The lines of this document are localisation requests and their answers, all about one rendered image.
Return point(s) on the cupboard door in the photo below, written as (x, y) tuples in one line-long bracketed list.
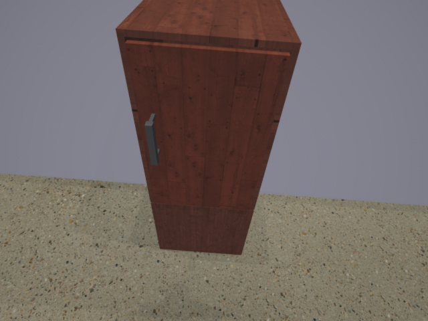
[(214, 109)]

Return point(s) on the handle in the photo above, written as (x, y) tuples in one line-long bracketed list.
[(151, 140)]

